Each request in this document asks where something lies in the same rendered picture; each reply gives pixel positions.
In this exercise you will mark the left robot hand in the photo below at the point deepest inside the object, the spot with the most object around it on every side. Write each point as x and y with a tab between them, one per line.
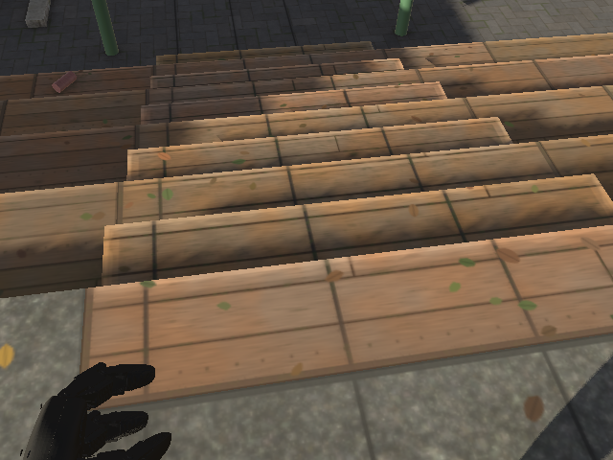
64	430

